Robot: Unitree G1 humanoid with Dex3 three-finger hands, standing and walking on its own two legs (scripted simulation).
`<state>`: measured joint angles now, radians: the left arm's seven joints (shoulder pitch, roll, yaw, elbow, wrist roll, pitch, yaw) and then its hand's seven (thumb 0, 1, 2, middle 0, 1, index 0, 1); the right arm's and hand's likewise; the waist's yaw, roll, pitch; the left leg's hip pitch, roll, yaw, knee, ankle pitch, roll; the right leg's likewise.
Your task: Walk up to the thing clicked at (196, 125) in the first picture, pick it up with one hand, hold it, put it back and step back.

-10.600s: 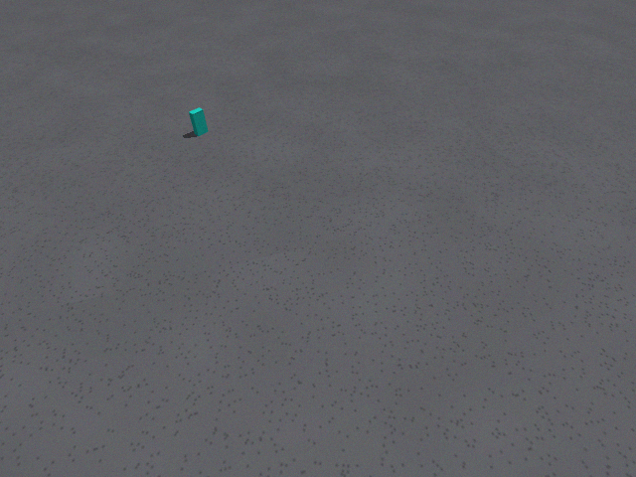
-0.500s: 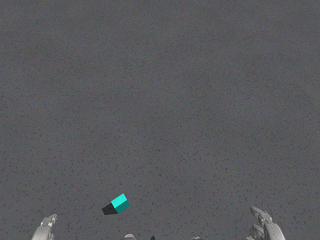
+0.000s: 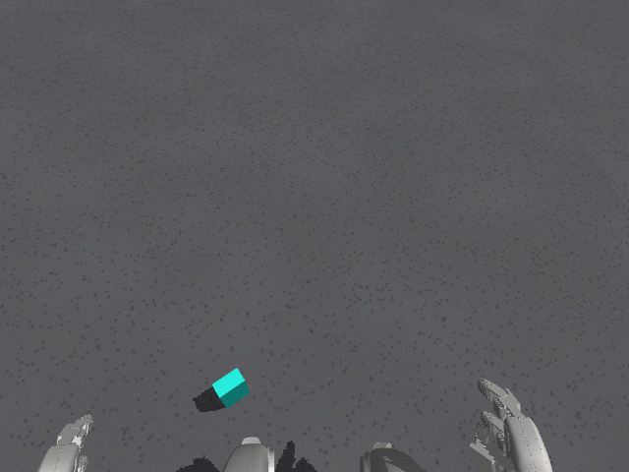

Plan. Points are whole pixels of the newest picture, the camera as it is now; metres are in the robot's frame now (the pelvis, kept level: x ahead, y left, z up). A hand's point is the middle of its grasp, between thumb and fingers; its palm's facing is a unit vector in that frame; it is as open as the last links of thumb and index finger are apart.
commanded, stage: go down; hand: left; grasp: from the side
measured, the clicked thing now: (232, 388) +0.37 +0.20 -0.62
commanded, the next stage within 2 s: none
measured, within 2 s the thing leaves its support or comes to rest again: neither
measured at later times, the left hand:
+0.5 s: hand (108, 420) +0.24 +0.32 -0.19, palm faces +0.11 -0.97 -0.22, open 17.3 cm
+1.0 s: hand (103, 402) +0.27 +0.36 -0.25, palm faces +0.11 -0.98 -0.14, open 17.2 cm
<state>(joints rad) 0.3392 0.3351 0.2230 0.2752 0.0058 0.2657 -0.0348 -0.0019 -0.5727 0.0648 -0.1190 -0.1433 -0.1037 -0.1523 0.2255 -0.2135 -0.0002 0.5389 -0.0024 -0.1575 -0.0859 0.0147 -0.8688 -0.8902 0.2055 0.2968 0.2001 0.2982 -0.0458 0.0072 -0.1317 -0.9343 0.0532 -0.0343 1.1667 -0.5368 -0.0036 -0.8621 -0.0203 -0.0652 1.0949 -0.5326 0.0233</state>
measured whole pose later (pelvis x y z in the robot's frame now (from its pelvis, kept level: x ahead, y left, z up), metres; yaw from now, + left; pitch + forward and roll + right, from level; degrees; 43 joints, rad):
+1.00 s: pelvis -0.07 -0.01 -0.21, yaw -5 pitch +33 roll -6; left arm -0.33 0.71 0.71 0.92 -0.19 -0.36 -0.63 -0.01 -0.48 0.04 -0.07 -0.04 -0.06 -0.05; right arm 0.09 -0.32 0.05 0.67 -0.02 -0.20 -0.06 0.01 -0.91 -0.90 0.21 0.30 0.20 0.30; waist -0.04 -0.03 -0.16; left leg -1.89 0.06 -0.10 1.97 -0.67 -0.02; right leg -1.81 -0.01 -0.08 1.91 -0.68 0.01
